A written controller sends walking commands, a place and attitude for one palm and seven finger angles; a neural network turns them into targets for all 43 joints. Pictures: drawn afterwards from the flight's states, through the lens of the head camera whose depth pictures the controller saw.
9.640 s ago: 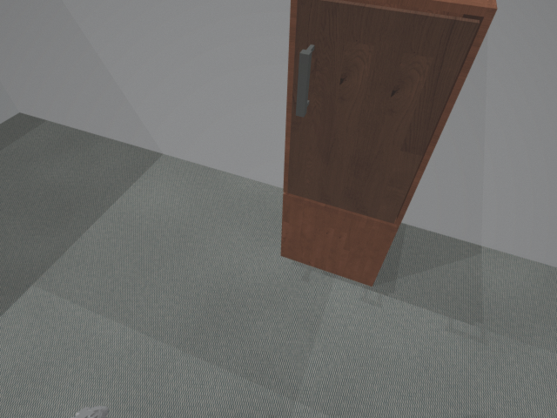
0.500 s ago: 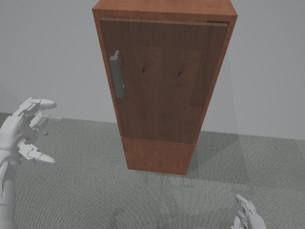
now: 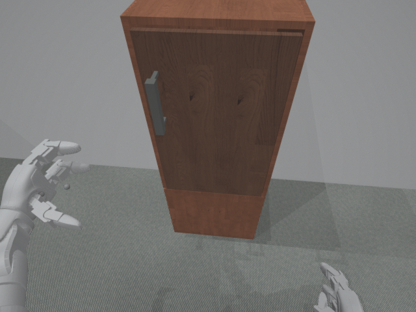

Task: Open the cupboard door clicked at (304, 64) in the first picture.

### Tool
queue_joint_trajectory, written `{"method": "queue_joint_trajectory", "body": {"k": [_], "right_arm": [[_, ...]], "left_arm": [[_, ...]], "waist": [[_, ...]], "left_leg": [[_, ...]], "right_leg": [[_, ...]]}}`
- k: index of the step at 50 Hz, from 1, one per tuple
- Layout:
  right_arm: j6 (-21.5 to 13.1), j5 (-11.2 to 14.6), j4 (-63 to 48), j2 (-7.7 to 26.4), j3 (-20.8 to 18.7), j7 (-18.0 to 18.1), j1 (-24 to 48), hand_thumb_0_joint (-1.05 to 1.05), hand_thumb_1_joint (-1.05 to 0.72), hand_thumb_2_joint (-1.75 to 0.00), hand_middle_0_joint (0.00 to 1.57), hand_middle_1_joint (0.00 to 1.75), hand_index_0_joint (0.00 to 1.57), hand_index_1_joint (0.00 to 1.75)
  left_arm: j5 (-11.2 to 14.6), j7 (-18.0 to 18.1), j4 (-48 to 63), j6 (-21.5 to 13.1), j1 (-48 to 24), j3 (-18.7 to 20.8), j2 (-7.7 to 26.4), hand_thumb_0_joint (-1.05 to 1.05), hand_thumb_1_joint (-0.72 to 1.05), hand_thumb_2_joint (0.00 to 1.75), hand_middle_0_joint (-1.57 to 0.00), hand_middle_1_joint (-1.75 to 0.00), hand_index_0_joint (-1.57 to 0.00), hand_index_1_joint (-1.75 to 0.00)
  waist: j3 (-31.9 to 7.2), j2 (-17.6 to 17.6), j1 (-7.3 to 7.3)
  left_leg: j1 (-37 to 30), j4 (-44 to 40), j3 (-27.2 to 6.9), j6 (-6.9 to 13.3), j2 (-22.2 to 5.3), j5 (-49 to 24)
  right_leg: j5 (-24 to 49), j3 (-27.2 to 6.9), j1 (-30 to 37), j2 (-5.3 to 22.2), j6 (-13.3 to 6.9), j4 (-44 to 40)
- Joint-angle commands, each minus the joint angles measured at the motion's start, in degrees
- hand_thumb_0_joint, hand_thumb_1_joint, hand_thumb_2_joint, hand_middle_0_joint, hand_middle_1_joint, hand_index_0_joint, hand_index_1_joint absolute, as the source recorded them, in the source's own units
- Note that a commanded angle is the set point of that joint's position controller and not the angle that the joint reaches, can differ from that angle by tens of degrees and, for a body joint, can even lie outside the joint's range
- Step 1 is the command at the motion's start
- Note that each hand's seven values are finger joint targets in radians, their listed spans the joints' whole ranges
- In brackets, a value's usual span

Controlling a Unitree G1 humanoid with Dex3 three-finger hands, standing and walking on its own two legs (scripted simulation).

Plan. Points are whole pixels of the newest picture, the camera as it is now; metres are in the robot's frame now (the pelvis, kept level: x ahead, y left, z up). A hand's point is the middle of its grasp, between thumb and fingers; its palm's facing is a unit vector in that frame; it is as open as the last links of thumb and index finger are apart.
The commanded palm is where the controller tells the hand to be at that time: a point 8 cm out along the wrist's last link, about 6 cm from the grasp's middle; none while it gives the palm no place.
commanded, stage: move the hooked fingers beside the handle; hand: left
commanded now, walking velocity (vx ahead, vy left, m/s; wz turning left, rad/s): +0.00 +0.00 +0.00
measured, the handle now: (158, 104) +0.57 +0.17 +0.09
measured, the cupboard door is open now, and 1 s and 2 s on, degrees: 0 0 0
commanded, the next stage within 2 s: none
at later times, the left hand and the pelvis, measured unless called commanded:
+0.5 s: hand (88, 155) +0.37 +0.27 +0.11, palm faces -0.03 -1.00 -0.01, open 14.0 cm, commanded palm +0.35 +0.32 +0.11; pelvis +0.00 +0.01 +0.00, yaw -1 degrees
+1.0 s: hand (109, 131) +0.44 +0.25 +0.11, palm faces -0.04 -1.00 -0.01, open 14.0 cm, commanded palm +0.43 +0.30 +0.10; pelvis +0.00 +0.02 -0.01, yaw -1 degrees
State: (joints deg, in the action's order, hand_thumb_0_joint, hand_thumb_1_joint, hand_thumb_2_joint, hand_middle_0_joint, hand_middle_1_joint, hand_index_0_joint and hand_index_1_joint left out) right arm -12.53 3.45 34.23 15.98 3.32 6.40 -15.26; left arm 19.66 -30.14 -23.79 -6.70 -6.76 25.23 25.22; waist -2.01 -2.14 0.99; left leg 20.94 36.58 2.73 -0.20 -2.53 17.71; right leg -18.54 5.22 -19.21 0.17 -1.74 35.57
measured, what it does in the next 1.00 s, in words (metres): stands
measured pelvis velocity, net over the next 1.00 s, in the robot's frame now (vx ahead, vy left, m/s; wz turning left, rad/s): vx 0.00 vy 0.02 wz -0.02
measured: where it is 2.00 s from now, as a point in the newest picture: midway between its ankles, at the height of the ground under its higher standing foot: outside the picture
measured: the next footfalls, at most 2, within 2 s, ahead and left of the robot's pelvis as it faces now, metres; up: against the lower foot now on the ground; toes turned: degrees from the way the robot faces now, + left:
none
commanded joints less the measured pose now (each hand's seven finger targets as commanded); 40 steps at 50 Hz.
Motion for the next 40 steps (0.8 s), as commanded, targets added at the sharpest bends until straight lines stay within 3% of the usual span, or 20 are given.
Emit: {"method": "queue_joint_trajectory", "body": {"k": [1,2,3,5,7,9,11,13,14,19,23,24,25,28,29,30,32,37,38,40], "right_arm": [[-3.18,0.28,-8.53,7.79,-2.98,0.55,4.28,0.00,-0.90,-0.90,0.20,0.30,0.20,0.30],[-3.15,0.41,-8.05,7.74,-2.95,0.79,4.15,0.00,-0.90,-0.90,0.20,0.30,0.20,0.30],[-3.06,0.24,-7.70,7.92,-2.97,0.96,3.94,0.00,-0.90,-0.90,0.20,0.30,0.20,0.30],[-2.91,0.26,-7.09,8.15,-3.07,1.22,3.32,0.00,-0.90,-0.90,0.20,0.30,0.20,0.30],[-2.80,0.27,-6.80,7.99,-2.76,1.30,3.36,0.00,-0.90,-0.90,0.20,0.30,0.20,0.30],[-2.38,0.18,-6.31,8.37,-2.82,1.32,2.81,0.00,-0.90,-0.90,0.20,0.30,0.20,0.30],[-2.06,0.26,-5.95,8.40,-2.74,1.32,2.40,0.00,-0.90,-0.90,0.20,0.30,0.20,0.30],[-1.75,0.14,-6.16,8.59,-2.80,1.09,1.86,0.00,-0.90,-0.90,0.20,0.30,0.20,0.30],[-1.49,0.10,-6.04,8.80,-2.90,0.93,1.26,0.00,-0.90,-0.90,0.20,0.30,0.20,0.30],[-0.19,-0.17,-6.62,9.22,-3.32,-0.12,-0.32,0.00,-0.90,-0.90,0.20,0.30,0.20,0.30],[0.86,-0.13,-7.00,9.46,-3.62,-0.58,-1.49,0.00,-0.90,-0.90,0.20,0.30,0.20,0.30],[1.22,-0.09,-6.77,9.73,-3.80,-0.64,-2.00,0.00,-0.90,-0.90,0.20,0.30,0.20,0.30],[1.55,-0.07,-6.53,9.82,-3.78,-0.63,-2.54,0.00,-0.90,-0.90,0.20,0.30,0.20,0.30],[2.09,-0.42,-6.43,10.09,-4.12,-0.67,-3.77,0.00,-0.90,-0.90,0.20,0.30,0.20,0.30],[2.37,-0.32,-6.05,10.01,-4.15,-0.69,-4.02,0.00,-0.90,-0.90,0.20,0.30,0.20,0.30],[2.49,-0.39,-5.87,9.76,-4.04,-0.77,-4.24,0.00,-0.90,-0.90,0.20,0.30,0.20,0.30],[2.93,-0.41,-5.13,10.06,-4.22,-0.71,-5.17,0.00,-0.90,-0.90,0.20,0.30,0.20,0.30],[3.85,-0.76,-4.23,10.14,-4.34,-1.05,-6.57,0.00,-0.90,-0.90,0.20,0.30,0.20,0.30],[4.25,-0.78,-4.21,10.36,-4.30,-1.10,-6.93,0.00,-0.90,-0.90,0.20,0.30,0.20,0.30],[4.87,-0.68,-4.16,10.24,-4.18,-1.31,-7.01,0.00,-0.90,-0.90,0.20,0.30,0.20,0.30]], "left_arm": [[1.55,0.00,12.05,-3.84,-17.06,3.89,15.06,0.00,-0.50,0.30,-0.30,-1.20,-0.30,-1.20],[1.25,0.17,10.85,-3.92,-19.79,2.91,14.66,0.00,-0.50,0.30,-0.30,-1.20,-0.30,-1.20],[1.47,0.37,10.66,-4.25,-22.47,3.03,15.23,0.00,-0.50,0.30,-0.30,-1.20,-0.30,-1.20],[0.81,0.62,7.68,-4.35,-24.75,3.57,16.41,0.00,-0.50,0.30,-0.30,-1.20,-0.30,-1.20],[-0.22,0.71,6.30,-4.83,-27.67,2.02,15.95,0.00,-0.50,0.30,-0.30,-1.20,-0.30,-1.20],[-0.37,0.77,3.03,-4.86,-29.89,2.93,17.74,0.00,-0.50,0.30,-0.30,-1.20,-0.30,-1.20],[-1.25,0.76,0.82,-5.31,-33.28,1.37,17.12,0.00,-0.50,0.30,-0.30,-1.20,-0.30,-1.20],[-1.15,0.72,-1.11,-5.49,-34.65,1.14,17.24,0.00,-0.50,0.30,-0.30,-1.20,-0.30,-1.20],[-1.42,0.88,-2.52,-5.52,-34.91,2.48,18.99,0.00,-0.50,0.30,-0.30,-1.20,-0.30,-1.20],[-1.98,0.83,-5.97,-6.46,-35.71,4.67,21.58,0.00,-0.50,0.30,-0.30,-1.20,-0.30,-1.20],[-1.94,0.69,-8.03,-6.72,-36.81,2.53,19.11,0.00,-0.50,0.30,-0.30,-1.20,-0.30,-1.20],[-2.12,0.87,-8.95,-6.64,-37.30,4.10,21.22,0.00,-0.50,0.30,-0.30,-1.20,-0.30,-1.20],[-2.51,0.97,-9.73,-6.76,-38.90,3.53,21.05,0.00,-0.50,0.30,-0.30,-1.20,-0.30,-1.20],[-2.88,1.37,-9.21,-7.78,-41.86,3.76,21.83,0.00,-0.50,0.30,-0.30,-1.20,-0.30,-1.20],[-3.25,1.46,-9.43,-8.09,-43.02,3.81,22.42,0.00,-0.50,0.30,-0.30,-1.20,-0.30,-1.20],[-3.40,1.42,-9.19,-8.45,-44.85,1.84,20.34,0.00,-0.50,0.30,-0.30,-1.20,-0.30,-1.20],[-4.01,1.95,-11.30,-8.83,-46.14,2.51,21.55,0.00,-0.50,0.30,-0.30,-1.20,-0.30,-1.20],[-4.73,2.59,-13.64,-9.29,-49.11,1.56,20.86,0.00,-0.50,0.30,-0.30,-1.20,-0.30,-1.20],[-4.63,2.69,-15.63,-9.10,-48.79,2.34,21.83,0.00,-0.50,0.30,-0.30,-1.20,-0.30,-1.20],[-5.19,2.84,-17.93,-8.93,-50.85,0.64,20.34,0.00,-0.50,0.30,-0.30,-1.20,-0.30,-1.20]], "waist": [[-10.81,-2.33,-0.60],[-9.44,-2.40,-1.45],[-9.15,0.07,-1.70],[-10.20,0.35,-2.07],[-10.50,-3.31,-2.20],[-10.69,-0.53,-2.24],[-11.37,-3.01,-2.63],[-12.81,-2.40,-2.47],[-13.64,-1.05,-2.22],[-16.76,-1.98,-1.24],[-15.05,-0.60,-2.12],[-14.90,-0.54,-2.12],[-14.79,-0.71,-2.69],[-17.83,-0.61,-2.82],[-17.92,-2.16,-3.01],[-18.40,-3.70,-3.57],[-17.52,-2.59,-4.04],[-20.31,-4.51,-4.28],[-19.17,-2.31,-4.23],[-17.93,-1.64,-5.01]], "left_leg": [[-5.80,-4.35,-2.45,1.97,2.72,-8.53],[-5.91,-4.37,-2.57,1.97,2.62,-7.50],[-5.70,-3.97,-2.71,2.07,2.51,-7.49],[-5.12,-3.93,-2.72,2.13,2.65,-6.44],[-5.36,-4.02,-2.79,1.95,2.75,-6.01],[-4.13,-3.54,-2.99,2.06,2.64,-5.87],[-4.09,-3.60,-2.99,1.90,2.73,-5.63],[-4.38,-2.96,-3.06,1.93,2.70,-6.97],[-3.44,-2.83,-3.20,1.97,2.62,-7.20],[-2.44,-1.93,-2.84,1.94,2.69,-10.65],[-1.85,-1.64,-2.65,2.08,2.51,-10.70],[-0.71,-1.68,-2.59,2.08,2.46,-9.67],[-0.65,-1.80,-2.73,2.06,2.40,-9.13],[-1.86,-0.98,-2.79,2.25,2.41,-11.21],[-1.88,-1.04,-2.85,2.14,2.33,-11.25],[-2.83,-0.94,-2.93,2.09,2.40,-11.53],[-2.66,-0.81,-3.39,2.07,2.14,-11.29],[-4.52,-0.17,-3.71,1.81,1.95,-14.24],[-3.14,0.09,-3.70,1.96,1.91,-14.14],[-1.67,-0.15,-3.55,2.01,1.85,-12.53]], "right_leg": [[11.64,-4.19,1.40,-0.41,0.88,-5.73],[10.33,-4.10,0.00,-0.54,0.87,-6.04],[10.30,-4.56,0.08,-0.61,0.98,-6.21],[9.15,-4.81,-0.11,-0.35,1.11,-6.23],[8.39,-4.72,-0.75,-0.16,0.78,-6.04],[8.21,-5.24,-0.30,-0.14,0.82,-6.01],[7.94,-4.92,-0.97,-0.07,0.64,-5.50],[9.50,-4.90,-0.50,-0.34,0.40,-4.83],[10.01,-4.91,0.07,-0.25,0.52,-4.53],[14.81,-4.83,1.81,-0.39,0.34,-2.58],[14.86,-4.28,-0.39,-0.92,0.29,-2.12],[14.06,-4.55,-0.56,-0.75,0.47,-2.33],[13.29,-4.31,-1.33,-0.82,0.47,-2.20],[14.94,-4.38,-0.84,-1.17,0.33,-1.41],[15.06,-4.40,-1.13,-1.06,0.34,-1.46],[15.15,-4.22,-1.91,-1.14,0.27,-1.31],[14.20,-3.77,-3.44,-1.37,0.21,-1.31],[16.19,-3.43,-4.28,-1.40,0.10,-0.56],[16.26,-3.42,-3.98,-1.65,0.03,-0.37],[15.29,-3.34,-5.24,-1.53,0.30,-0.47]]}}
